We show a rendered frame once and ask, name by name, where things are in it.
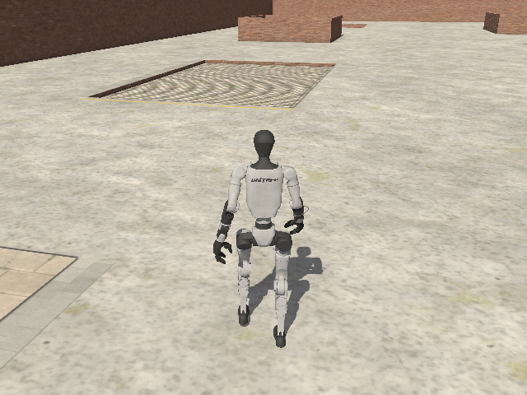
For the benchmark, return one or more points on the robot left upper arm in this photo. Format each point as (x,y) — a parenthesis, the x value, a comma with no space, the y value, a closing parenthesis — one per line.
(237,175)

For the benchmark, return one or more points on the left robot forearm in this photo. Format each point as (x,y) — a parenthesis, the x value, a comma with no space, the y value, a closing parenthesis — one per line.
(225,224)

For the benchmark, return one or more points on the robot right foot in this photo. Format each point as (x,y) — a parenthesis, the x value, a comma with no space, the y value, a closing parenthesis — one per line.
(280,340)

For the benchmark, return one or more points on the robot torso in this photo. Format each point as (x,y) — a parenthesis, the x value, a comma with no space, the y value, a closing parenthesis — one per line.
(264,198)

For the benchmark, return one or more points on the robot right upper arm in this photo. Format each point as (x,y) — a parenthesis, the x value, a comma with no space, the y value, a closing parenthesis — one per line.
(293,186)

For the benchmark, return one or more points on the right robot forearm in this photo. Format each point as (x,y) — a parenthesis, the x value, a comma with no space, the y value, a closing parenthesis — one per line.
(298,213)

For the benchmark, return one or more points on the robot right hand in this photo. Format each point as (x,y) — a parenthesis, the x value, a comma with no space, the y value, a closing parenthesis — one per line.
(297,229)

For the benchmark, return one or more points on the robot left hand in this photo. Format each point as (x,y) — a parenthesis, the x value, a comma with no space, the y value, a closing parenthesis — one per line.
(217,250)

